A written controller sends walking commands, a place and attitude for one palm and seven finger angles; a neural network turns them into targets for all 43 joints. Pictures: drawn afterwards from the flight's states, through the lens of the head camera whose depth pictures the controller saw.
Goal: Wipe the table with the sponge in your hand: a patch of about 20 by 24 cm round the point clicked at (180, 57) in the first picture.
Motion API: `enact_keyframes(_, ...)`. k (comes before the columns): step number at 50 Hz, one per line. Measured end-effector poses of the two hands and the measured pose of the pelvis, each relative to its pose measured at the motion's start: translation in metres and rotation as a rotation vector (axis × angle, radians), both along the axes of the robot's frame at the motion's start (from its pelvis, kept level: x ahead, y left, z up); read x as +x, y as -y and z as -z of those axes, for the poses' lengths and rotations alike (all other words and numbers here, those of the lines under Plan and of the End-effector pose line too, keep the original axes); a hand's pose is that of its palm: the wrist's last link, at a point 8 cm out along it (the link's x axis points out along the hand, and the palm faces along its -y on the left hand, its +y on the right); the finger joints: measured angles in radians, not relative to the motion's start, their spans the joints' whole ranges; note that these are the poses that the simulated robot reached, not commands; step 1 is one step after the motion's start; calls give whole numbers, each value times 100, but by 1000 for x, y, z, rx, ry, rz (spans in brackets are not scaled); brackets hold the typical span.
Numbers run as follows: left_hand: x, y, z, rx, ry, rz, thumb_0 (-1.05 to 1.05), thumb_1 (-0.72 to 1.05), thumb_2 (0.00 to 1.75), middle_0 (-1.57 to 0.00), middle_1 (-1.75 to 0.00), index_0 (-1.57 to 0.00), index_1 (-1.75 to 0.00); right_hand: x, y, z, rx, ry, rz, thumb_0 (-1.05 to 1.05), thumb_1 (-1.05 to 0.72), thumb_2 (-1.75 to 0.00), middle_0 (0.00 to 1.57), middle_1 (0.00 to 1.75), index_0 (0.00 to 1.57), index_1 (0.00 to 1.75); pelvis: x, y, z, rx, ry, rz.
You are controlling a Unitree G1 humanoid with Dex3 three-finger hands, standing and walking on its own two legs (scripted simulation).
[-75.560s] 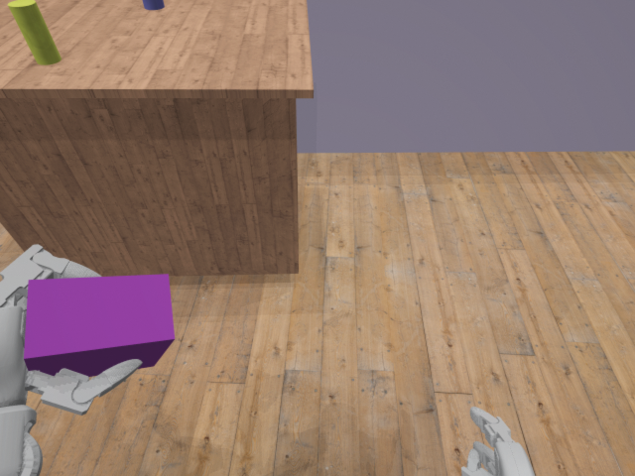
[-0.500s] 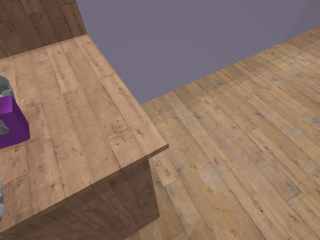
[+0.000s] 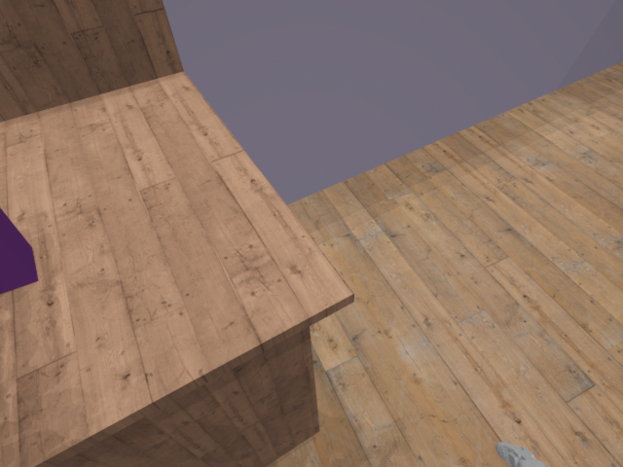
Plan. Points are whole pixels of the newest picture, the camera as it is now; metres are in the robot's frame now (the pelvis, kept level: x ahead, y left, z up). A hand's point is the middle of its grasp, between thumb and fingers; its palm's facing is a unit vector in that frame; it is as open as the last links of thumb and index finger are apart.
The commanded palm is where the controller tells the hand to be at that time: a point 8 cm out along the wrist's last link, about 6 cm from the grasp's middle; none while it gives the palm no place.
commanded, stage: slide back across to the first lane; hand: left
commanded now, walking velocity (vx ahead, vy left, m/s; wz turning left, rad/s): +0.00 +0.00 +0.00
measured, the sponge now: out of the picture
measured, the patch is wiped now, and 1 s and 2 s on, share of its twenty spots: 1.00 1.00 1.00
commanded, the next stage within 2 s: wipe back along the first lane in 0.14 s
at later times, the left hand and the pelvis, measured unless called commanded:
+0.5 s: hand out of the picture +0.30 +0.45 +0.17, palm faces +0.03 +0.02 -1.00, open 10.2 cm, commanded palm +0.26 +0.44 +0.22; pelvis +0.00 +0.06 +0.00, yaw +3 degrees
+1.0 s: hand out of the picture +0.27 +0.42 +0.17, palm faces +0.11 -0.01 -0.99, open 10.2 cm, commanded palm +0.22 +0.41 +0.20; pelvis -0.02 +0.08 +0.00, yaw +0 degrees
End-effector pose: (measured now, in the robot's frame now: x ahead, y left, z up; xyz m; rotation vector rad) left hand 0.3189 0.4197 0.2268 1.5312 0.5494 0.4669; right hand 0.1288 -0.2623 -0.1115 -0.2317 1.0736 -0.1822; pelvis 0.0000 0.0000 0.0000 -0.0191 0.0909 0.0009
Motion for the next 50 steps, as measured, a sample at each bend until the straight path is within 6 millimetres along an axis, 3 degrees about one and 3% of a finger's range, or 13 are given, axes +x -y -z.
enact_keyframes(7,-11,-28,0,-10,-34,-8,-1,-60,105,-77,-139,-79,-141,31,-22,-9,-22,40,-62,1,-90,-90,20,30,20,30,4,-15,-1,-9,-3,-26)
enact_keyframes(14,-15,-37,1,15,-27,56,-1,-60,105,-77,-139,-79,-141,38,-44,-6,-20,17,-103,1,-90,-90,20,30,20,30,5,-32,-2,-16,-19,-44)
enact_keyframes(24,-33,-21,2,19,79,122,-1,-59,105,-75,-140,-78,-142,38,-86,3,58,14,-156,1,-90,-90,20,30,20,30,-2,-56,-4,-20,-6,-48)
enact_keyframes(35,-51,-7,5,-4,122,87,-1,-57,104,-74,-142,-77,-144,62,-127,-12,112,148,-234,1,-90,-90,20,30,20,30,-14,-70,-5,-20,32,-39)
enact_keyframes(42,-59,1,5,-10,134,103,0,-57,104,-73,-142,-76,-144,74,-136,-25,114,224,-251,1,-90,-90,20,30,20,30,-17,-75,-5,-21,53,-20)
enact_keyframes(50,-70,6,7,-14,163,100,0,-56,104,-72,-144,-75,-145,73,-133,-27,108,234,-244,1,-90,-90,20,30,20,30,-17,-78,-5,-23,62,-4)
